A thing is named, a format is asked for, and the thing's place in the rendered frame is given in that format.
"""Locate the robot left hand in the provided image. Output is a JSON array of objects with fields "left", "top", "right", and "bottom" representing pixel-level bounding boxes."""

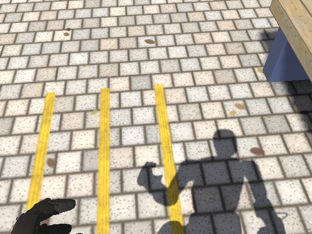
[{"left": 11, "top": 198, "right": 83, "bottom": 234}]

